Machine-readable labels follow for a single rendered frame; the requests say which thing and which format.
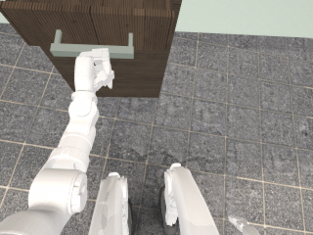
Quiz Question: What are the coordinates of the robot left forearm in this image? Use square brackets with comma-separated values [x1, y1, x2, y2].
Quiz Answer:
[28, 90, 100, 206]

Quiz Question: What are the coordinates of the robot left shin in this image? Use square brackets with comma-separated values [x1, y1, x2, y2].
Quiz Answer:
[100, 172, 129, 235]

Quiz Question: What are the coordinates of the robot left hand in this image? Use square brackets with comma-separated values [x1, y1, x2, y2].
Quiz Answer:
[74, 48, 114, 94]

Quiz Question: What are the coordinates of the cabinet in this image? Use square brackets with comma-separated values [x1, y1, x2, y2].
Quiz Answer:
[6, 0, 182, 98]

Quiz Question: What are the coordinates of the robot left thigh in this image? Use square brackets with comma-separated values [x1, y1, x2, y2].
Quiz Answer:
[88, 175, 128, 235]

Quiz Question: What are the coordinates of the handle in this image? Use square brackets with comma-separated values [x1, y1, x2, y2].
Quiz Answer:
[50, 29, 134, 59]

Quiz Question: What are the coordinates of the robot right hand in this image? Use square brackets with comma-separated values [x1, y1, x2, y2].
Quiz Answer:
[228, 214, 260, 235]

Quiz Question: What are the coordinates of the drawer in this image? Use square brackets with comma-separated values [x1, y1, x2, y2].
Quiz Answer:
[0, 0, 175, 51]

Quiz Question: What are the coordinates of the robot left upper arm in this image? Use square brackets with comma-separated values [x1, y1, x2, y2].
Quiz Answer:
[0, 167, 88, 235]

